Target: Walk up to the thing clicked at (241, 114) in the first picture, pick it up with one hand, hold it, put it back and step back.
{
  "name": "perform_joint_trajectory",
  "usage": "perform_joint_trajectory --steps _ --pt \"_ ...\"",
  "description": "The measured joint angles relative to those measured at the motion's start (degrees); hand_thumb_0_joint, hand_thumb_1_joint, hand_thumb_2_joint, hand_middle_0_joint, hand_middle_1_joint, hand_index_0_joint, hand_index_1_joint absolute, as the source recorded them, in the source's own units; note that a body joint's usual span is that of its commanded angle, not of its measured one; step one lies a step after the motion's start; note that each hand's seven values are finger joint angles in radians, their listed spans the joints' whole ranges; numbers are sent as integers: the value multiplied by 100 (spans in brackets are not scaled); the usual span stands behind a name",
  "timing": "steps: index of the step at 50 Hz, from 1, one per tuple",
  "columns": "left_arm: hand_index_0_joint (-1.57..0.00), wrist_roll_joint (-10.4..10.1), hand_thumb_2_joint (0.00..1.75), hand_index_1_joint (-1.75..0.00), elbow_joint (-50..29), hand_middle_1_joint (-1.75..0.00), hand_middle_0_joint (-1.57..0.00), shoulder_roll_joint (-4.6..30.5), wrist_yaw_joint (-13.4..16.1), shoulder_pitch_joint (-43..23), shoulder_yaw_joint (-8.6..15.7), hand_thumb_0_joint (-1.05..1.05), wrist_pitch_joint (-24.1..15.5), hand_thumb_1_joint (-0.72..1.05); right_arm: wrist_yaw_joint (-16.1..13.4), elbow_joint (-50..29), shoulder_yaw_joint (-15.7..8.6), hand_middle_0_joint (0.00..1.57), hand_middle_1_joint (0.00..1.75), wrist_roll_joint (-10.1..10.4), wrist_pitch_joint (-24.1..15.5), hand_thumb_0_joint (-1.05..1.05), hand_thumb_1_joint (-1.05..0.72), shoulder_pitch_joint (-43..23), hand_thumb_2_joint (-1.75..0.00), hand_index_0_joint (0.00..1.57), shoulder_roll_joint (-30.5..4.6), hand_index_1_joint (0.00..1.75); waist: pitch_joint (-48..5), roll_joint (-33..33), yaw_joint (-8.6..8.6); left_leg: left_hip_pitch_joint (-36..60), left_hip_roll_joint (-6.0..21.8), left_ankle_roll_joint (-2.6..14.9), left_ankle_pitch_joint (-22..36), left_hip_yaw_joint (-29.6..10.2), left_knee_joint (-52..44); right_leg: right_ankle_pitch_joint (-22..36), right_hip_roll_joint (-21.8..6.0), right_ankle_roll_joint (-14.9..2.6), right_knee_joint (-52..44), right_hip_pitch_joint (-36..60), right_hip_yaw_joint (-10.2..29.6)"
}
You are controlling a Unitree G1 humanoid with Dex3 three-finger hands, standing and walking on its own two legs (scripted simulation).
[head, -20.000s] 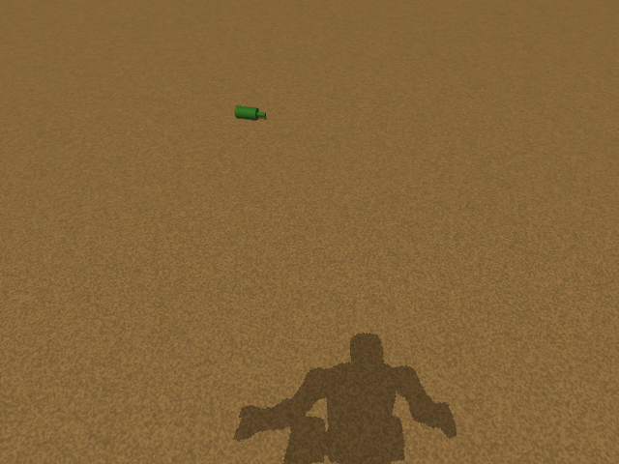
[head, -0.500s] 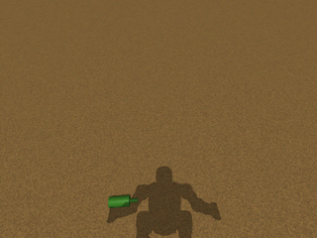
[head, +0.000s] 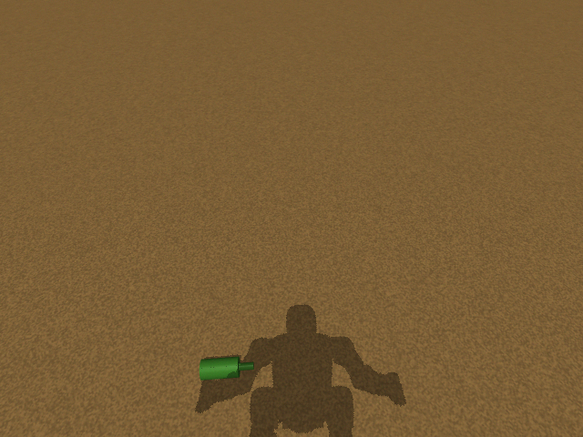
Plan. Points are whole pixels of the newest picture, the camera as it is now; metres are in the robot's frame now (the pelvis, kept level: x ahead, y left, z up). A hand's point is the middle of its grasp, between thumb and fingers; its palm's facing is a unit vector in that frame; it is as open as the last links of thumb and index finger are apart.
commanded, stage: rise first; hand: left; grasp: from above
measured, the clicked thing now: (227, 367) +0.45 +0.23 -0.75
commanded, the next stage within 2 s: none
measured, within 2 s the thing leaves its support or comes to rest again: neither
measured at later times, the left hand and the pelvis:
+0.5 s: hand out of the picture +0.14 +0.26 -0.20, palm faces -0.09 -0.90 -0.42, open 13.5 cm; pelvis -0.01 +0.01 -0.06, yaw +0 degrees
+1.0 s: hand out of the picture +0.13 +0.26 -0.25, palm faces -0.21 -0.84 -0.49, open 14.2 cm; pelvis -0.01 +0.01 -0.12, yaw +0 degrees
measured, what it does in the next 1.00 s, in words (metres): lowers itself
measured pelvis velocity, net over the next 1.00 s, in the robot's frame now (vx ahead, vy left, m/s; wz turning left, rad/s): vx -0.01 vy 0.01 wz -0.01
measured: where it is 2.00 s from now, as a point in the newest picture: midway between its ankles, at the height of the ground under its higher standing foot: outside the picture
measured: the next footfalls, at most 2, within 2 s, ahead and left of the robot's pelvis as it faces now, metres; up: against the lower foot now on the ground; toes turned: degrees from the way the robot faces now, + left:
none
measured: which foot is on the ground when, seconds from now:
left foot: down 0.00-1.00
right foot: down 0.00-1.00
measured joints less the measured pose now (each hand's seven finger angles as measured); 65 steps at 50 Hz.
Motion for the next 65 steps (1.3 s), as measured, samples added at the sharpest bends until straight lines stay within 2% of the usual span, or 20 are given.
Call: perform_joint_trajectory --steps 2,4,7,10,14,19,25,30,37,50,53,56,65 --pt "-19 -72 92 -34 -244 -34 -20 -94 47 -143 119 1 -104 86 -112 -568 2 20 30 149 -153 0 -91 249 -90 20 28 30 49 34 10 -323 -18 12 -87 -54 287 -109 -11 0 291 -302 -51" --pt "-18 12 92 -40 -179 -40 -19 -151 8 -473 299 1 -175 80 -169 -957 -11 20 30 200 -231 0 -91 369 -90 20 113 30 52 47 -3 -714 -21 13 -181 -94 609 -219 -6 -5 612 -678 -86" --pt "-17 329 93 -53 -49 -53 -18 -100 -126 -950 577 1 -152 66 -172 -1374 -80 20 30 119 -276 0 -91 459 -91 20 317 30 -63 2 -32 -1391 1 -6 -388 -97 1197 -441 22 -14 1229 -1370 -78" --pt "-15 591 93 -68 -348 -68 -15 -71 -162 -1030 774 1 -69 49 -135 -1735 -139 20 30 72 -269 0 -91 599 -91 20 495 30 -193 -33 -60 -1858 21 -9 -616 -60 1698 -662 45 -18 1746 -1861 -34" --pt "-13 775 95 -84 -923 -85 -12 -139 -102 -775 816 1 304 22 -105 -2096 -137 20 30 107 -199 0 -91 768 -91 20 619 30 -358 6 -130 -2133 23 8 -804 -34 2026 -830 50 -8 2050 -2132 -4" --pt "-10 923 97 -96 -1414 -97 -10 -198 -63 -395 804 1 778 -14 -83 -2459 -126 20 30 102 -274 1 -91 837 -90 20 638 30 -571 44 -172 -2617 23 32 -1096 -13 2576 -1106 53 20 2575 -2607 23" --pt "-8 1072 98 -103 -2308 -104 -8 -216 -33 25 815 0 957 -40 -130 -2746 -192 20 30 70 -447 1 -90 784 -90 20 600 30 -706 30 -113 -3350 11 45 -1512 -60 3446 -1528 53 39 3411 -3300 -14" --pt "-7 1199 99 -105 -2969 -105 -8 -206 -44 348 744 0 1107 -48 -154 -2889 -219 20 30 40 -548 1 -88 648 -90 20 596 30 -786 31 -100 -3785 28 48 -1756 -109 3949 -1754 79 46 3851 -3689 -54" --pt "-7 1336 98 -105 -3657 -105 -7 -177 -4 716 653 0 1361 -51 -133 -3098 -187 20 30 0 -648 1 -88 552 -90 20 629 30 -931 46 -123 -4300 44 47 -1989 -173 4463 -1975 106 49 4302 -4154 -109" --pt "-7 1605 97 -105 -4434 -106 -7 -123 68 1033 573 0 1442 -53 -27 -3369 -130 20 30 -15 -748 1 -90 456 -90 20 684 30 -1069 103 -124 -5290 58 48 -2260 -269 5363 -2259 143 55 5164 -5092 -185" --pt "-7 1790 97 -106 -4286 -106 -8 -51 85 909 540 0 1323 -54 -1 -3370 -121 20 30 -18 -815 1 -90 409 -90 20 656 30 -1123 108 -122 -5605 46 49 -2309 -283 5619 -2326 138 56 5437 -5404 -194" --pt "-7 2087 97 -106 -3901 -106 -7 75 109 575 548 0 1073 -54 46 -3345 -119 20 30 -29 -920 1 -90 323 -90 20 596 30 -1183 83 -127 -6087 23 42 -2379 -279 5997 -2436 121 54 5871 -5900 -184" --pt "-7 3257 99 -105 -2800 -105 -8 480 408 -976 561 0 56 -54 143 -2952 -200 20 30 -48 -1106 1 -88 -104 -90 20 384 30 -1305 53 -114 -8010 24 2 -2671 -292 7589 -2823 160 55 7590 -7856 -155"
